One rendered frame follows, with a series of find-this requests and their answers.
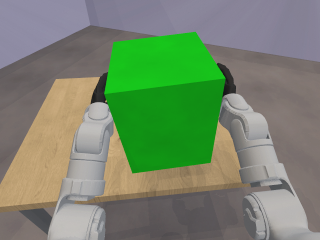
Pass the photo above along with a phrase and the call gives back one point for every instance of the robot right upper arm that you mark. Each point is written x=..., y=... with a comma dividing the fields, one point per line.
x=275, y=215

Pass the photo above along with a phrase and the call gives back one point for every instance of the robot left upper arm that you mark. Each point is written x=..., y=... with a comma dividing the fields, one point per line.
x=78, y=222

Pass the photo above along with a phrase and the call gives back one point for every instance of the right robot forearm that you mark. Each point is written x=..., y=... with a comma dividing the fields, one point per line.
x=259, y=165

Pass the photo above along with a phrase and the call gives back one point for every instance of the carton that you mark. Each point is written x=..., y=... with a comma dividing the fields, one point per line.
x=164, y=94

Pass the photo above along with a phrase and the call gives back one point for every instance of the robot left hand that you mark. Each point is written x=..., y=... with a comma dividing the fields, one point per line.
x=99, y=91

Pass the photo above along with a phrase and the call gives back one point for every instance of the table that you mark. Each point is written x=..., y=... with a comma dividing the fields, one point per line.
x=34, y=178

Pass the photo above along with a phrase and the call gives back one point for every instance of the robot right hand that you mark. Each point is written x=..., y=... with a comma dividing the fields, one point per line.
x=229, y=87

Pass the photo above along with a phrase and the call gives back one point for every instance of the left robot forearm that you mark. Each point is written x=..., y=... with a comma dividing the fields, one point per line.
x=88, y=157

